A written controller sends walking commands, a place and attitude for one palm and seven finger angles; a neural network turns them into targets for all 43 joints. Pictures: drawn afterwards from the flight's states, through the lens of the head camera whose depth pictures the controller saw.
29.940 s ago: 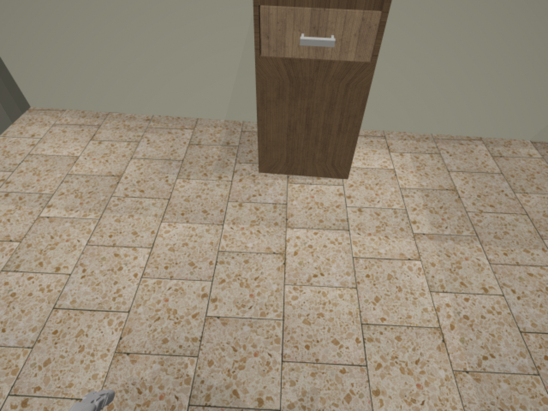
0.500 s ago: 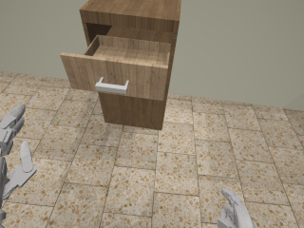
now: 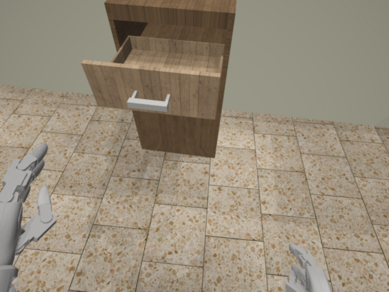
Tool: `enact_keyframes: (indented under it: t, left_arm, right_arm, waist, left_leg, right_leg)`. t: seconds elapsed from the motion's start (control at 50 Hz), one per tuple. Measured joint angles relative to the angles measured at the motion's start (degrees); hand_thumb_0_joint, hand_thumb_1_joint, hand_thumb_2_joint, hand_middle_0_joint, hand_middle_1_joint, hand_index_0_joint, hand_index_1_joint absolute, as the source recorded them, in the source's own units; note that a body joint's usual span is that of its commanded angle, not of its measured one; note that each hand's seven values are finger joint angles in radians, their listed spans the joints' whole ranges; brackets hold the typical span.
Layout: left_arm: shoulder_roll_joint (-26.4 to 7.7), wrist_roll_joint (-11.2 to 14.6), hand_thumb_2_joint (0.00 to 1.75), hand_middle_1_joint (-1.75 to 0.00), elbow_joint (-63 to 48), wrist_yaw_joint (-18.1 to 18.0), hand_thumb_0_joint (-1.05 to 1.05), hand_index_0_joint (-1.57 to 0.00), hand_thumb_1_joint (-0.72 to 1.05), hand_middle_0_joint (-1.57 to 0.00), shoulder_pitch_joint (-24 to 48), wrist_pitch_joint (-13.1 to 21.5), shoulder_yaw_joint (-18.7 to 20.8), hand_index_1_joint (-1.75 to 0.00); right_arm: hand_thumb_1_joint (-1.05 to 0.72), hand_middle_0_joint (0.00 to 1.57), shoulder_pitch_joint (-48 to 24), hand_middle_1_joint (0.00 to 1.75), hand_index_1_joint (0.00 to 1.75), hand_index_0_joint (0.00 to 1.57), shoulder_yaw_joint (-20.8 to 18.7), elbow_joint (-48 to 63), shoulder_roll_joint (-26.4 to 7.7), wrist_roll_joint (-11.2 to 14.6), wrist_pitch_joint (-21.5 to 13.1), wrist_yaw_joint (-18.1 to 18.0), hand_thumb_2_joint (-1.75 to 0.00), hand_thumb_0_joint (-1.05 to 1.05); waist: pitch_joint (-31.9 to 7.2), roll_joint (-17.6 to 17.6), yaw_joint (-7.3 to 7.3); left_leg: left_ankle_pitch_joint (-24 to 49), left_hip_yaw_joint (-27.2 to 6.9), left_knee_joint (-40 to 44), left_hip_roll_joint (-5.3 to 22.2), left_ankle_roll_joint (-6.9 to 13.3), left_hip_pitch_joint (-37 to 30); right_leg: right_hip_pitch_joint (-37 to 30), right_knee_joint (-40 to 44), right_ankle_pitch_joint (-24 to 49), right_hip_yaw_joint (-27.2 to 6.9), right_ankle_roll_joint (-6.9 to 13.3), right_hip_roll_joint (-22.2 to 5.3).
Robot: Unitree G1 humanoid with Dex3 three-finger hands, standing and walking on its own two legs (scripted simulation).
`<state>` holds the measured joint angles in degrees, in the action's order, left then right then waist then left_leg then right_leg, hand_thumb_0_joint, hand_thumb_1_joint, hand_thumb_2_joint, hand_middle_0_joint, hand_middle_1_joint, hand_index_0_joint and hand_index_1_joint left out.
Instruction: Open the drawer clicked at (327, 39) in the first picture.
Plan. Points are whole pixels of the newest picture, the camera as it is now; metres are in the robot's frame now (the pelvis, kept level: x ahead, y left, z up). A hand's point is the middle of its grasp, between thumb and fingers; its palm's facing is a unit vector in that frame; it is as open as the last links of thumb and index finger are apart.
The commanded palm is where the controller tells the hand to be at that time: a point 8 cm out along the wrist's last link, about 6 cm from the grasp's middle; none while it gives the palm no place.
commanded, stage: let the arm hang, fingers relaxed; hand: left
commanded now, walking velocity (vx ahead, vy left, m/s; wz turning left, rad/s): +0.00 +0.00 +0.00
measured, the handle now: (150, 100) +0.67 +0.19 -0.04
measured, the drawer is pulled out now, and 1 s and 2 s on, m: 0.30 0.30 0.30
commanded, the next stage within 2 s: look to check the result in 1.06 s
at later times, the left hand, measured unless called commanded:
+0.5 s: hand out of the picture -0.01 +0.18 -0.17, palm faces -0.05 -0.98 -0.21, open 7.4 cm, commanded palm none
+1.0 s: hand out of the picture +0.09 +0.21 -0.15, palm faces -0.04 -0.94 -0.33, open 7.3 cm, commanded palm none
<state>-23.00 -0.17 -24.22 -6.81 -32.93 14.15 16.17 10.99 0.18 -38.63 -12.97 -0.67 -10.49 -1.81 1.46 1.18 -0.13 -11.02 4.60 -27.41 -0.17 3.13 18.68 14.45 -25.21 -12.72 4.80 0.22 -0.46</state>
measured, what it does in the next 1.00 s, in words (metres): stands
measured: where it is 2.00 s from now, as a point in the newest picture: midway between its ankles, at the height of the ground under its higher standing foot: outside the picture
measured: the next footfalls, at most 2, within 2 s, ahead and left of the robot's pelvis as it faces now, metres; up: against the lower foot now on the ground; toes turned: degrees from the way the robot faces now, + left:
none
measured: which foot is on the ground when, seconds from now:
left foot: down 0.00-1.00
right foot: down 0.00-1.00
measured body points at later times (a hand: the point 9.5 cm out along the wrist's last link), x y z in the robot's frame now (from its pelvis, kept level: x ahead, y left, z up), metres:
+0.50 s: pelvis -0.02 -0.03 +0.00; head +0.02 -0.01 +0.45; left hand +0.00 +0.23 -0.16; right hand +0.00 -0.32 -0.13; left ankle +0.04 +0.08 -0.74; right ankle +0.00 -0.12 -0.74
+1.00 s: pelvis +0.00 -0.03 +0.01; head +0.02 -0.03 +0.46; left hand +0.09 +0.26 -0.12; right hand +0.06 -0.31 -0.14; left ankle +0.04 +0.08 -0.74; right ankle +0.00 -0.12 -0.74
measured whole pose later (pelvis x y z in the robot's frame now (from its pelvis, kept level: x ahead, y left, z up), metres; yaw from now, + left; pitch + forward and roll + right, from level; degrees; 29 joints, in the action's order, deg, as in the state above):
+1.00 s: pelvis +0.00 -0.03 +0.01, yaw +0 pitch -2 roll +0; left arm -17.9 -1.0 63.5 -0.1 -5.3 1.2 0.4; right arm 6.9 -0.5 -64.7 -17.4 -1.2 -0.1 -0.2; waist 3.7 1.3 -1.3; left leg -6.8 4.1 -18.3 0.4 1.1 9.8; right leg 6.7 -18.2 -9.9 4.0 2.3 1.3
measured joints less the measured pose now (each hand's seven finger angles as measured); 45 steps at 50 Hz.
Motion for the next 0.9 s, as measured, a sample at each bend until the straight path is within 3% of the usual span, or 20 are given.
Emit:
enact_keyframes:
  t: [0.04, 0.1, 0.16, 0.24, 0.36, 0.7, 0.9]
  left_arm:
    - [0.52, -1.11, 0.90, -0.30, 14.99, 2.90, 0.00, -0.21, 0.90, -0.20, 7.46, -5.50, -4.82, -0.30]
    - [2.33, -1.84, 0.90, -0.30, 37.69, 5.25, 0.00, -0.20, 0.90, -0.20, 14.98, -13.28, -9.89, -0.30]
    - [4.97, -2.29, 0.90, -0.30, 53.91, 6.78, 0.01, -0.20, 0.91, -0.20, 17.33, -16.52, -13.80, -0.30]
    - [8.06, -1.89, 0.90, -0.30, 66.67, 7.79, 0.01, -0.20, 0.91, -0.20, 17.17, -16.97, -17.57, -0.30]
    - [10.15, -1.11, 0.90, -0.30, 78.02, 7.98, 0.01, -0.21, 0.91, -0.20, 17.64, -15.82, -18.79, -0.30]
    - [3.88, -0.76, 0.90, -0.30, 88.05, 6.70, 0.01, -0.20, 0.91, -0.20, 23.97, -13.94, -15.08, -0.30]
    - [4.14, -0.81, 0.90, -0.30, 87.58, 6.66, 0.00, -0.20, 0.91, -0.20, 26.96, -13.15, -15.43, -0.30]
  right_arm:
    - [-0.90, 0.20, -2.24, 0.30, 0.30, 0.21, -0.37, -3.33, -2.05, 0.16, 2.68, 1.47, -0.89, 0.01]
    - [-0.90, 0.20, -5.27, 0.30, 0.30, 0.21, -0.30, -6.08, -3.53, -0.23, 6.46, 2.05, -0.89, 0.01]
    - [-0.90, 0.20, -5.48, 0.30, 0.30, 0.21, -0.25, -7.84, -4.01, -0.42, 8.30, 2.03, -0.89, 0.01]
    - [-0.90, 0.20, -2.69, 0.30, 0.30, 0.21, -0.50, -11.19, -4.27, -0.56, 10.46, 1.96, -0.89, 0.01]
    - [-0.91, 0.20, 0.91, 0.30, 0.30, 0.20, -0.49, -18.16, -4.21, -0.56, 12.05, 1.66, -0.89, 0.01]
    - [-0.91, 0.20, -1.54, 0.30, 0.30, 0.20, -0.84, -24.99, -3.03, -0.55, 11.22, 1.37, -0.89, 0.00]
    - [-0.91, 0.20, -3.45, 0.30, 0.30, 0.20, -0.73, -25.73, -3.79, -0.57, 10.64, 1.71, -0.89, 0.00]
  waist:
    - [-0.72, 1.50, 0.41]
    - [-0.10, 1.71, -0.74]
    - [1.25, 1.33, -1.97]
    - [2.71, -0.67, -2.48]
    - [5.23, -2.84, -1.10]
    - [2.88, 0.42, -0.73]
    - [1.92, 0.80, -1.00]
  left_leg:
    - [-0.45, 0.08, -1.61, -0.65, 0.37, 1.16]
    - [-1.16, 1.22, -3.49, -1.66, 0.75, 1.50]
    - [-1.67, 1.27, -4.57, -0.91, 0.13, 0.90]
    - [-1.15, -0.17, -4.05, 0.13, -1.08, -0.03]
    - [0.98, -1.46, -0.51, 1.13, -1.89, -1.97]
    - [3.99, -1.15, 5.93, 1.37, -2.19, -6.45]
    - [4.13, -0.69, 8.06, 0.75, -1.99, -8.12]
  right_leg:
    - [1.94, -3.41, -1.51, -0.02, -0.04, -0.84]
    - [4.43, -9.32, -4.13, -2.09, 0.29, -1.56]
    - [3.75, -10.05, -4.47, -2.25, 0.37, -0.86]
    - [1.59, -7.59, -3.46, -0.82, 1.83, 0.32]
    - [-1.54, -1.92, -0.47, 0.37, 2.44, 1.69]
    - [-6.13, 5.22, 3.08, -0.05, 2.62, 2.36]
    - [-7.20, 6.27, 2.80, -0.54, 2.15, 1.83]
